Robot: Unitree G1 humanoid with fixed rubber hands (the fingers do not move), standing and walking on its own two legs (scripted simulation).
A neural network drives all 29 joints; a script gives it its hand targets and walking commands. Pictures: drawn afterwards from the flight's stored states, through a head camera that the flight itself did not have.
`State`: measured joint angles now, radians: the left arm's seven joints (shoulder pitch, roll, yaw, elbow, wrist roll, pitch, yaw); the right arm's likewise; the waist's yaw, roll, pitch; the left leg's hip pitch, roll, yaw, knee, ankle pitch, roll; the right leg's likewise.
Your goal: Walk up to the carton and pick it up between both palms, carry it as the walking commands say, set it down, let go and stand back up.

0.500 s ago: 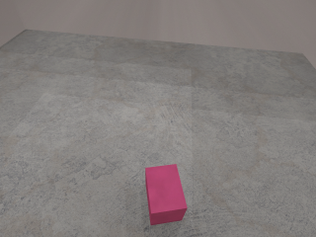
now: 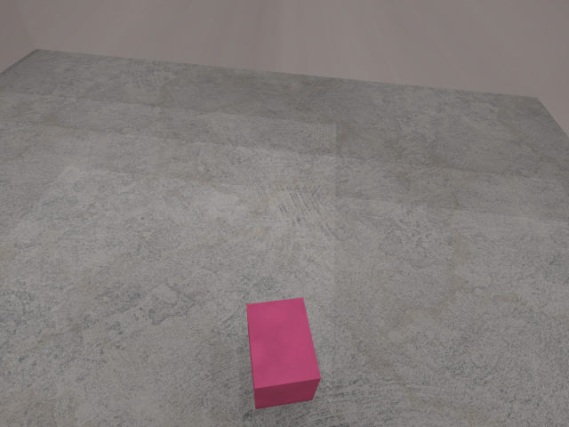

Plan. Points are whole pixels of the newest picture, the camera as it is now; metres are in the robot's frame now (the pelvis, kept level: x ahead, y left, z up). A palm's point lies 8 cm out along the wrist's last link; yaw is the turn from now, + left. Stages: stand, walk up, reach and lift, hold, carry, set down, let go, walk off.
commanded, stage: walk up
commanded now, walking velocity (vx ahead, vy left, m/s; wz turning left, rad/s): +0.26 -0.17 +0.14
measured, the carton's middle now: (279, 352) +0.49 -0.04 -0.67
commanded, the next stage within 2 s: stand in 1.96 s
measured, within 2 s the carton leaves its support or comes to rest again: neither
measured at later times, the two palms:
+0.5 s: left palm out of the picture +0.02 +0.15 -0.15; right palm (440, 408) +0.19 -0.27 -0.14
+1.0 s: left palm out of the picture +0.06 +0.21 -0.14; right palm out of the picture +0.14 -0.29 -0.15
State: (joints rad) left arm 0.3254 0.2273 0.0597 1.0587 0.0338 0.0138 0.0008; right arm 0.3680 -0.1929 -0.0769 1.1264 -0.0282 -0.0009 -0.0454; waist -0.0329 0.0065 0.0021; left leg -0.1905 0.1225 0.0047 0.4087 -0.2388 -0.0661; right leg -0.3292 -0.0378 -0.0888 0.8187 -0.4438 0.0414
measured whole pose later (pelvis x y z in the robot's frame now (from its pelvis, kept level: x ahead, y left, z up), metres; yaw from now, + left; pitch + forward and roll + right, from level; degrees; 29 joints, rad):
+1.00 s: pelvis +0.08 -0.04 -0.01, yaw +4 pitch +1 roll +1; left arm 0.29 0.21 0.05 1.05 0.04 0.00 0.06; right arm 0.23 -0.21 -0.06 1.00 -0.02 0.04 -0.02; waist 0.01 0.00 0.03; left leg -0.40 0.00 0.07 0.82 -0.42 -0.04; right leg -0.14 -0.08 -0.17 0.50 -0.37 0.01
